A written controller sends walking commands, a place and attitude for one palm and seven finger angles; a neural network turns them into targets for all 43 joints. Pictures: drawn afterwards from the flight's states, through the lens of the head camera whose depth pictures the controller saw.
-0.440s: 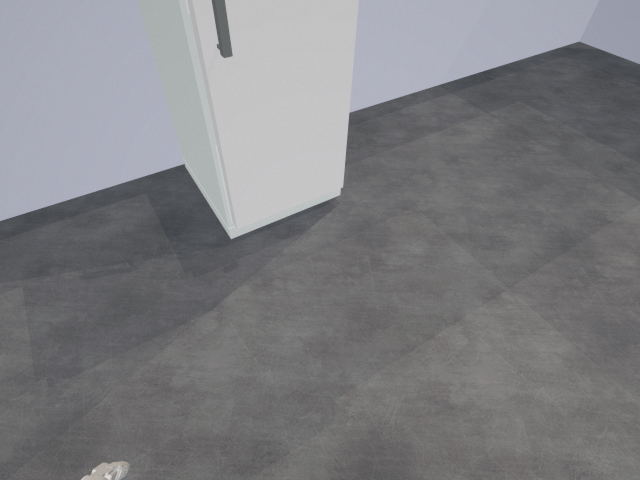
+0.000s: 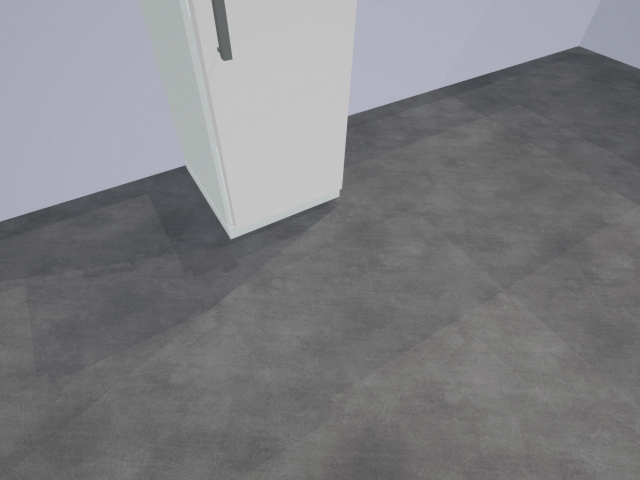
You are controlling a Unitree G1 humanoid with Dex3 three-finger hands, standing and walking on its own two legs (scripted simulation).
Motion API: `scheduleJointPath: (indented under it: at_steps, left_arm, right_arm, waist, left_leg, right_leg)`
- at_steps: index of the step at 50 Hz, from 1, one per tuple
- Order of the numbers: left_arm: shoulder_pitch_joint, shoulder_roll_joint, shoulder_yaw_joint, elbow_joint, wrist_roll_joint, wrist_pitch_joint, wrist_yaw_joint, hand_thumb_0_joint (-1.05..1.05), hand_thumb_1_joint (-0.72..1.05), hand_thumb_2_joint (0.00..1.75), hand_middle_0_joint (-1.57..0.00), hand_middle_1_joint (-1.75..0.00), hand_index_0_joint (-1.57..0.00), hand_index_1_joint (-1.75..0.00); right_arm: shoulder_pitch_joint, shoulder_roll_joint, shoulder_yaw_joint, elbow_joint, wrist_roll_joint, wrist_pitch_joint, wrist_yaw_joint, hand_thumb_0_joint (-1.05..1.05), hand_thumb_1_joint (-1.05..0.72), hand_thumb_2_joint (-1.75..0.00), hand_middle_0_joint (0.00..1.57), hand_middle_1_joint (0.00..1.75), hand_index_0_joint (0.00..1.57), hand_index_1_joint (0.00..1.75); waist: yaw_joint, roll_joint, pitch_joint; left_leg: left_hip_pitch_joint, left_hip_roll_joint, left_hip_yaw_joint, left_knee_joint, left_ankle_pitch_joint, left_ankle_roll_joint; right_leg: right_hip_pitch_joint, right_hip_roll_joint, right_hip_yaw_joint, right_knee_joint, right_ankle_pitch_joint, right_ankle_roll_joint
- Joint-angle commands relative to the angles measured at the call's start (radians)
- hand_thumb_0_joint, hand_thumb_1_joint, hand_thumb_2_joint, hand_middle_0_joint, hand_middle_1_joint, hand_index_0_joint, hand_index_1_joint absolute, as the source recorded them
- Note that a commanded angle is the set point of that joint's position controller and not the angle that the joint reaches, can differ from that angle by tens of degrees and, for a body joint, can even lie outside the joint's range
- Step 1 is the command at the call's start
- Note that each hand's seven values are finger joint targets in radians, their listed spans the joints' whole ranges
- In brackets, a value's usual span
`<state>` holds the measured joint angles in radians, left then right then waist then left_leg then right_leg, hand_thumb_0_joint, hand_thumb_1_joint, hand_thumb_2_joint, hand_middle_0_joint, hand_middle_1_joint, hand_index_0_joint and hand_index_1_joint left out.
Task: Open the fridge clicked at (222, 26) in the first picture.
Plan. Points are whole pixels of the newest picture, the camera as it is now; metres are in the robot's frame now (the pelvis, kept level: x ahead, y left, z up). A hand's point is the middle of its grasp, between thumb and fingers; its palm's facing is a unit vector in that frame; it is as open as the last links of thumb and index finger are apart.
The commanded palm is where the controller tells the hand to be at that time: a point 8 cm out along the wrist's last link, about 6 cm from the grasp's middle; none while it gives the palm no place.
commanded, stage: stand and wait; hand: left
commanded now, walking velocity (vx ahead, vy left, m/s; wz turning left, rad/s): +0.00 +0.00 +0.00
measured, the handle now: out of the picture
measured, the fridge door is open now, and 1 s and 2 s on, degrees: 0 0 0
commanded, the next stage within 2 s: look at it before walking up in 0.38 s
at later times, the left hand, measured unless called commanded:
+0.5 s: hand out of the picture +0.07 +0.24 -0.15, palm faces -0.03 -0.94 -0.34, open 7.4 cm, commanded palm none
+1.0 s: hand out of the picture +0.07 +0.24 -0.15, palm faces -0.03 -0.94 -0.33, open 7.4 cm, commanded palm none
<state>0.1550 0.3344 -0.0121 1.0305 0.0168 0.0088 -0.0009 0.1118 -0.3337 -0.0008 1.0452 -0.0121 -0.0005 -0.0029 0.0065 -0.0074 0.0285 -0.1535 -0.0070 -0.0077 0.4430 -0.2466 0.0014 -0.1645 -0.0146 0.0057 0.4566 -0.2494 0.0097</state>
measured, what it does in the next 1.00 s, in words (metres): stands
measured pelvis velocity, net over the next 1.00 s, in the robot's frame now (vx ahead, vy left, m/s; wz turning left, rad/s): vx -0.01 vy -0.01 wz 0.00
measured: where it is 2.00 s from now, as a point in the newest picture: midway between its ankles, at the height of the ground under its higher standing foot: outside the picture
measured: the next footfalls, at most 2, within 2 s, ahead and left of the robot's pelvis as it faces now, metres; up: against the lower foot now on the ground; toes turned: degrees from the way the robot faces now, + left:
left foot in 1.98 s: +0.43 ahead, +0.01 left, +0.00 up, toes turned -10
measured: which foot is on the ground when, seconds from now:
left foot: down 0.00-1.00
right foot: down 0.00-1.00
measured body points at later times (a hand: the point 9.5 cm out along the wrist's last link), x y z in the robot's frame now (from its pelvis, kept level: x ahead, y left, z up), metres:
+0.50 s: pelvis -0.01 -0.01 +0.00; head -0.01 -0.01 +0.45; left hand +0.07 +0.29 -0.13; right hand +0.06 -0.30 -0.13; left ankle +0.00 +0.12 -0.74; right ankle +0.00 -0.13 -0.74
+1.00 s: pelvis -0.01 -0.01 +0.00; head +0.00 +0.00 +0.45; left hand +0.07 +0.29 -0.13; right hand +0.08 -0.30 -0.13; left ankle +0.00 +0.12 -0.74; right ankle +0.00 -0.13 -0.74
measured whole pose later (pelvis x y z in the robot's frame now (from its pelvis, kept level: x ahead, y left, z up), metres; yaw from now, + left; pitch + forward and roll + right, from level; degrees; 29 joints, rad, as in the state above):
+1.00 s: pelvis -0.01 -0.01 +0.00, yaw +0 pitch -2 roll +0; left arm 0.14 0.34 -0.01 1.09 0.02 0.00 0.00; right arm 0.11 -0.34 0.00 1.11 -0.01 -0.01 0.00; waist 0.00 -0.01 0.04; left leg -0.13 0.01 -0.01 0.38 -0.20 -0.01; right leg -0.14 0.00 0.01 0.39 -0.20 0.00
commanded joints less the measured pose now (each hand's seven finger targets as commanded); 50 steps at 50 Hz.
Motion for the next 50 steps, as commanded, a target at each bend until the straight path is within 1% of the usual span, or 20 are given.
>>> scheduleJointPath:
  at_steps: [1, 2, 3, 6, 9, 10, 15, 25, 26, 29, 31, 32, 35, 39, 43, 44, 47, 50]
  left_arm:
    - [-0.064, 0.209, 0.048, -0.059, -0.007, -0.03, 0.013, 0.0, 0.9, 0.9, -0.2, -0.3, -0.2, -0.3]
    - [-0.064, 0.21, 0.048, -0.055, -0.007, -0.03, 0.013, 0.0, 0.9, 0.9, -0.2, -0.3, -0.2, -0.3]
    - [-0.063, 0.213, 0.048, -0.051, -0.007, -0.031, 0.013, 0.0, 0.9, 0.9, -0.2, -0.3, -0.2, -0.3]
    - [-0.063, 0.212, 0.047, -0.038, -0.008, -0.031, 0.012, 0.0, 0.9, 0.9, -0.2, -0.3, -0.2, -0.3]
    - [-0.058, 0.214, 0.047, -0.03, -0.007, -0.032, 0.012, 0.0, 0.9, 0.9, -0.2, -0.3, -0.2, -0.3]
    - [-0.061, 0.215, 0.047, -0.027, -0.007, -0.032, 0.012, 0.0, 0.9, 0.9, -0.2, -0.3, -0.2, -0.3]
    - [-0.058, 0.214, 0.047, -0.017, -0.008, -0.032, 0.012, 0.0, 0.9, 0.9, -0.2, -0.3, -0.2, -0.3]
    - [-0.064, 0.213, 0.046, -0.011, -0.006, -0.033, 0.011, 0.0, 0.9, 0.9, -0.2, -0.3, -0.2, -0.3]
    - [-0.066, 0.213, 0.046, -0.014, -0.005, -0.033, 0.011, 0.0, 0.9, 0.9, -0.2, -0.3, -0.2, -0.3]
    - [-0.065, 0.214, 0.047, -0.014, -0.005, -0.035, 0.012, 0.0, 0.9, 0.9, -0.2, -0.3, -0.2, -0.3]
    - [-0.068, 0.214, 0.046, -0.013, -0.006, -0.035, 0.012, 0.0, 0.9, 0.9, -0.2, -0.3, -0.2, -0.3]
    - [-0.066, 0.213, 0.047, -0.012, -0.006, -0.035, 0.012, 0.0, 0.9, 0.9, -0.2, -0.3, -0.2, -0.3]
    - [-0.064, 0.214, 0.046, -0.011, -0.006, -0.036, 0.012, 0.0, 0.9, 0.9, -0.2, -0.3, -0.2, -0.3]
    - [-0.066, 0.216, 0.046, -0.011, -0.005, -0.036, 0.012, 0.0, 0.9, 0.9, -0.2, -0.3, -0.2, -0.3]
    - [-0.064, 0.215, 0.047, -0.011, -0.005, -0.036, 0.012, 0.0, 0.9, 0.9, -0.2, -0.3, -0.2, -0.3]
    - [-0.061, 0.214, 0.046, -0.01, -0.006, -0.036, 0.012, 0.0, 0.9, 0.9, -0.2, -0.3, -0.2, -0.3]
    - [-0.063, 0.215, 0.045, -0.007, -0.006, -0.036, 0.012, 0.0, 0.9, 0.9, -0.2, -0.3, -0.2, -0.3]
    - [-0.058, 0.215, 0.045, -0.006, -0.006, -0.036, 0.012, 0.0, 0.9, 0.9, -0.2, -0.3, -0.2, -0.3]
  right_arm:
    - [-0.058, -0.204, -0.041, -0.061, 0.0, -0.031, -0.01, 0.0, -0.9, -0.9, 0.2, 0.3, 0.2, 0.3]
    - [-0.056, -0.204, -0.04, -0.053, 0.001, -0.031, -0.01, 0.0, -0.9, -0.9, 0.2, 0.3, 0.2, 0.3]
    - [-0.053, -0.204, -0.039, -0.052, 0.002, -0.029, -0.01, 0.0, -0.9, -0.9, 0.2, 0.3, 0.2, 0.3]
    - [-0.045, -0.206, -0.039, -0.034, 0.001, -0.029, -0.009, 0.0, -0.9, -0.9, 0.2, 0.3, 0.2, 0.3]
    - [-0.042, -0.206, -0.038, -0.025, 0.001, -0.028, -0.007, 0.0, -0.9, -0.9, 0.2, 0.3, 0.2, 0.3]
    - [-0.035, -0.207, -0.037, -0.019, 0.001, -0.029, -0.007, 0.0, -0.9, -0.9, 0.2, 0.3, 0.2, 0.3]
    - [-0.031, -0.209, -0.036, -0.007, 0.001, -0.03, -0.007, 0.0, -0.9, -0.9, 0.2, 0.3, 0.2, 0.3]
    - [-0.029, -0.208, -0.035, 0.004, 0.002, -0.03, -0.006, 0.0, -0.9, -0.9, 0.2, 0.3, 0.2, 0.3]
    - [-0.028, -0.207, -0.036, 0.003, 0.001, -0.03, -0.006, 0.0, -0.9, -0.9, 0.2, 0.3, 0.2, 0.3]
    - [-0.027, -0.208, -0.037, 0.003, 0.002, -0.031, -0.007, 0.0, -0.9, -0.9, 0.2, 0.3, 0.2, 0.3]
    - [-0.029, -0.208, -0.035, 0.004, 0.003, -0.031, -0.007, 0.0, -0.9, -0.9, 0.2, 0.3, 0.2, 0.3]
    - [-0.031, -0.208, -0.035, 0.003, 0.002, -0.032, -0.007, 0.0, -0.9, -0.9, 0.2, 0.3, 0.2, 0.3]
    - [-0.037, -0.206, -0.036, 0.003, 0.002, -0.031, -0.007, 0.0, -0.9, -0.9, 0.2, 0.3, 0.2, 0.3]
    - [-0.037, -0.207, -0.037, 0.004, 0.003, -0.03, -0.007, 0.0, -0.9, -0.9, 0.2, 0.3, 0.2, 0.3]
    - [-0.039, -0.214, -0.036, 0.002, 0.004, -0.032, -0.008, 0.0, -0.9, -0.9, 0.2, 0.3, 0.2, 0.3]
    - [-0.043, -0.21, -0.036, 0.003, 0.004, -0.032, -0.008, 0.0, -0.9, -0.9, 0.2, 0.3, 0.2, 0.3]
    - [-0.042, -0.214, -0.035, 0.003, 0.004, -0.033, -0.009, 0.0, -0.9, -0.9, 0.2, 0.3, 0.2, 0.3]
    - [-0.046, -0.213, -0.035, 0.003, 0.004, -0.032, -0.009, 0.0, -0.9, -0.9, 0.2, 0.3, 0.2, 0.3]
  waist:
    - [-0.007, 0.003, -0.063]
    - [-0.007, 0.01, -0.06]
    - [-0.005, -0.005, -0.054]
    - [-0.006, 0.003, -0.041]
    - [-0.005, -0.007, -0.034]
    - [-0.008, -0.006, -0.042]
    - [-0.004, 0.001, -0.042]
    - [-0.004, -0.002, -0.029]
    - [-0.006, -0.006, -0.025]
    - [-0.006, -0.012, -0.046]
    - [-0.007, 0.004, -0.042]
    - [-0.006, -0.004, -0.047]
    - [-0.004, 0.007, -0.043]
    - [-0.008, 0.001, -0.049]
    - [-0.007, 0.012, -0.057]
    - [-0.004, 0.012, -0.054]
    - [-0.006, 0.008, -0.062]
    - [-0.004, 0.006, -0.058]
  left_leg:
    - [-0.001, 0.112, -0.084, -0.087, 0.149, 0.036]
    - [-0.006, 0.112, -0.086, -0.092, 0.141, 0.035]
    - [-0.01, 0.112, -0.087, -0.09, 0.134, 0.035]
    - [-0.017, 0.111, -0.088, -0.103, 0.1, 0.031]
    - [-0.016, 0.111, -0.089, -0.104, 0.089, 0.031]
    - [-0.017, 0.111, -0.091, -0.109, 0.089, 0.03]
    - [-0.014, 0.115, -0.093, -0.114, 0.092, 0.029]
    - [-0.018, 0.117, -0.095, -0.126, 0.084, 0.027]
    - [-0.017, 0.117, -0.094, -0.126, 0.091, 0.027]
    - [-0.001, 0.12, -0.093, -0.119, 0.125, 0.027]
    - [-0.002, 0.121, -0.092, -0.123, 0.121, 0.025]
    - [0.001, 0.121, -0.093, -0.124, 0.127, 0.026]
    - [0.004, 0.12, -0.092, -0.122, 0.132, 0.026]
    - [0.012, 0.122, -0.09, -0.121, 0.136, 0.023]
    - [0.019, 0.126, -0.091, -0.126, 0.159, 0.025]
    - [0.021, 0.126, -0.09, -0.126, 0.162, 0.026]
    - [0.03, 0.128, -0.088, -0.128, 0.179, 0.025]
    - [0.031, 0.127, -0.089, -0.13, 0.176, 0.025]
  right_leg:
    - [0.006, -0.104, 0.096, -0.093, 0.146, -0.042]
    - [0.009, -0.105, 0.097, -0.097, 0.137, -0.042]
    - [0.007, -0.105, 0.099, -0.103, 0.129, -0.043]
    - [-0.003, -0.106, 0.107, -0.118, 0.084, -0.043]
    - [-0.011, -0.108, 0.112, -0.132, 0.058, -0.044]
    - [-0.007, -0.108, 0.113, -0.13, 0.056, -0.044]
    - [-0.003, -0.108, 0.112, -0.135, 0.059, -0.043]
    - [-0.014, -0.105, 0.115, -0.145, 0.044, -0.041]
    - [-0.015, -0.104, 0.116, -0.145, 0.053, -0.042]
    - [-0.004, -0.107, 0.111, -0.139, 0.094, -0.042]
    - [-0.001, -0.106, 0.113, -0.141, 0.095, -0.041]
    - [0.001, -0.107, 0.109, -0.14, 0.103, -0.041]
    - [0.0, -0.108, 0.111, -0.142, 0.112, -0.042]
    - [0.002, -0.107, 0.11, -0.144, 0.121, -0.041]
    - [0.013, -0.105, 0.105, -0.137, 0.148, -0.041]
    - [0.014, -0.107, 0.103, -0.138, 0.154, -0.04]
    - [0.024, -0.107, 0.101, -0.135, 0.178, -0.039]
    - [0.024, -0.108, 0.101, -0.139, 0.175, -0.039]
